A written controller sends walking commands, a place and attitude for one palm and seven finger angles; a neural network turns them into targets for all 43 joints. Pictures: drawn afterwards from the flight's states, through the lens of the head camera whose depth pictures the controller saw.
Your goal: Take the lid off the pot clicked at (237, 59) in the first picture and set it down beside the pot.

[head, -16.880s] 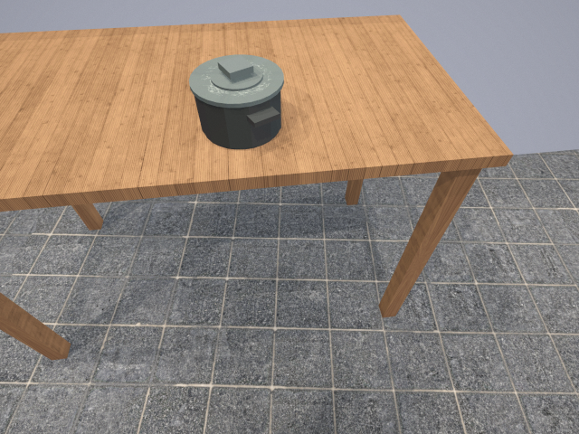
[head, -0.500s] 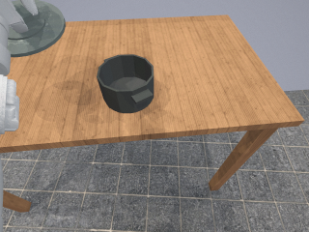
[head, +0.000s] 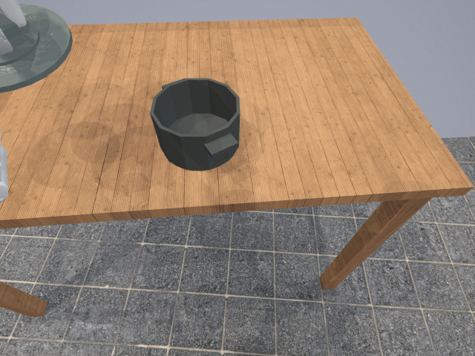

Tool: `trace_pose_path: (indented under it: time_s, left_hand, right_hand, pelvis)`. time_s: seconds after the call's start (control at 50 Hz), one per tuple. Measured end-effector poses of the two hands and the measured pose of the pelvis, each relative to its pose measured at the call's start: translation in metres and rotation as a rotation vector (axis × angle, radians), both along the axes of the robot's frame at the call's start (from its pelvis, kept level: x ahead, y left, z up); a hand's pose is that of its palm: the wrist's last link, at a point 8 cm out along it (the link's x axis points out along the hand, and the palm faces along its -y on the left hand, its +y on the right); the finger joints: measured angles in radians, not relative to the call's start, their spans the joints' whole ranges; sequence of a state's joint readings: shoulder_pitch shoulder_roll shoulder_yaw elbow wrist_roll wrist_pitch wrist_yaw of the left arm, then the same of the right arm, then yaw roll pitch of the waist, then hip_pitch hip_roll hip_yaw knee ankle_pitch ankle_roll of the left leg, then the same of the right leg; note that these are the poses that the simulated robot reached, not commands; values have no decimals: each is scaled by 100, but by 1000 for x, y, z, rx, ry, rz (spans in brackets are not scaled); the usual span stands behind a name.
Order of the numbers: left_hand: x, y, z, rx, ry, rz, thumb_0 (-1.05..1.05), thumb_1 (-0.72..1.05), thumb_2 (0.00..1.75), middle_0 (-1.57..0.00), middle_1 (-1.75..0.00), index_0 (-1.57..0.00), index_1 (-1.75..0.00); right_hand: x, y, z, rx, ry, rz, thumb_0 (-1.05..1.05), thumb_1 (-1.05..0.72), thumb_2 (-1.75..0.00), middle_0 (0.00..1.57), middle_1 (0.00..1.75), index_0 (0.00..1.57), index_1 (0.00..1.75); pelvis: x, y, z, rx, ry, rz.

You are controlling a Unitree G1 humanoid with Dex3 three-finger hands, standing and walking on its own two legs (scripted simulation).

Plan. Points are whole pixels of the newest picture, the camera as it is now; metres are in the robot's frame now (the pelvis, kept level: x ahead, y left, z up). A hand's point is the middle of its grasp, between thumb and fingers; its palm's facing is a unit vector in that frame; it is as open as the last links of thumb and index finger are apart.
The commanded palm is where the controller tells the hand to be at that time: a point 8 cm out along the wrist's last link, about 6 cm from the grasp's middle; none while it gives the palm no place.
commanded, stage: lower the lid onto the table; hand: left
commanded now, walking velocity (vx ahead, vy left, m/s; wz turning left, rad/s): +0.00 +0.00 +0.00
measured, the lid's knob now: out of the picture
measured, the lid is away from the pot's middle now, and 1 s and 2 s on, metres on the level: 0.25 0.26 0.24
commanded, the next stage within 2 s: none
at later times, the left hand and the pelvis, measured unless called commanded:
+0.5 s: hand (13, 36) +0.49 +0.28 +0.26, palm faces -0.25 -0.25 -0.93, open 7.4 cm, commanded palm +0.49 +0.29 +0.33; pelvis +0.01 +0.00 +0.00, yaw -1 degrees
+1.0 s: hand (7, 67) +0.47 +0.30 +0.23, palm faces -0.32 -0.23 -0.92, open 7.4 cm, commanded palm +0.49 +0.29 +0.30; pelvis +0.00 +0.01 +0.00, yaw -1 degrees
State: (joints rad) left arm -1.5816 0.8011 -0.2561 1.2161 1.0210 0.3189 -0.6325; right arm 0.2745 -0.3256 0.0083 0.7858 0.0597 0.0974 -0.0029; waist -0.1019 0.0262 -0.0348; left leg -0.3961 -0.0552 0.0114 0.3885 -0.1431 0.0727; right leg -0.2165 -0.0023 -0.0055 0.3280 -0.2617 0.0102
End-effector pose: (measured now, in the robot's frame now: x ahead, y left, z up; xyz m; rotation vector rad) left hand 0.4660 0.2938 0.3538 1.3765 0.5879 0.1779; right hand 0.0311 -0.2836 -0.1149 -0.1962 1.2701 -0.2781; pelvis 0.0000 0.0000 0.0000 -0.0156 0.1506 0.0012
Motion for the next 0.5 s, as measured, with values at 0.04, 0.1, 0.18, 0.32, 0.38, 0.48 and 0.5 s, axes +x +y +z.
trace_pose_path:
  time_s: [0.04, 0.1, 0.18, 0.32, 0.38, 0.48, 0.5]
  left_hand:
    - [1, -1, -2, -17, 8, 14, 2, 18, 76, -56, -104, -71, -108]
    - [4, -5, -3, -24, 11, 19, 2, 18, 76, -56, -104, -71, -108]
    - [10, -9, -10, -43, 25, 19, 3, 18, 76, -56, -104, -71, -108]
    - [21, -12, -19, -63, 25, -1, 3, 18, 76, -56, -103, -71, -108]
    - [23, -10, -23, -62, 29, -2, 3, 18, 76, -56, -103, -71, -108]
    - [24, -5, -32, -53, 41, -1, 2, 18, 76, -56, -103, -71, -108]
    - [24, -5, -33, -51, 40, -3, 2, 18, 76, -56, -103, -71, -108]
  right_hand:
    - [2, 0, 0, -2, -8, 5, 1, -91, -90, 20, 30, 20, 30]
    - [4, 1, 1, -5, -17, 10, 1, -91, -90, 20, 30, 20, 30]
    - [2, 2, 0, -3, -15, 5, 1, -91, -90, 20, 30, 20, 30]
    - [-9, 4, -1, 1, -2, -30, 1, -91, -90, 20, 30, 20, 30]
    - [-15, 4, 0, 4, 9, -46, 1, -91, -90, 20, 30, 20, 30]
    - [-25, 4, 0, 5, 35, -61, 1, -91, -90, 20, 30, 20, 30]
    - [-26, 3, 0, 5, 40, -63, 1, -91, -90, 20, 30, 20, 30]
  pelvis:
    - [0, 0, 0, 1, 2, 2]
    - [1, 1, 0, 2, 5, 3]
    - [2, 2, 0, 2, 11, -2]
    - [7, 1, -1, 4, 17, -18]
    - [9, 1, -1, 3, 18, -24]
    - [9, 1, -2, 2, 18, -25]
    - [9, 1, -2, 2, 17, -25]
